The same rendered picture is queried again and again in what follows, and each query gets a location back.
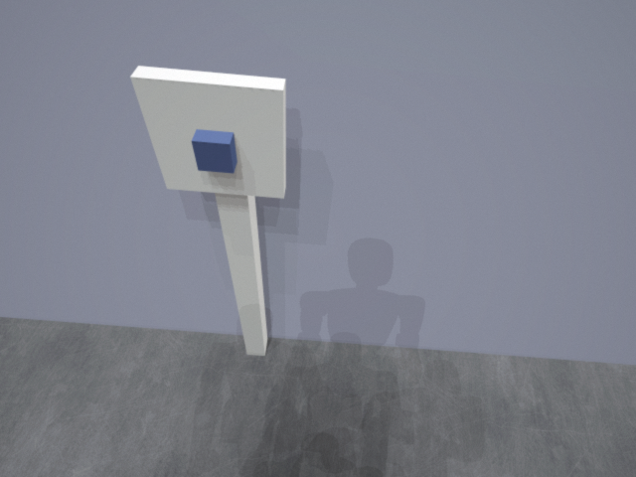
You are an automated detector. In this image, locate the panel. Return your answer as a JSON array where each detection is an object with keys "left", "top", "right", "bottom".
[{"left": 130, "top": 66, "right": 286, "bottom": 356}]

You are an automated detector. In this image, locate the button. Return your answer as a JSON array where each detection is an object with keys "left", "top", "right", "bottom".
[{"left": 192, "top": 129, "right": 238, "bottom": 173}]

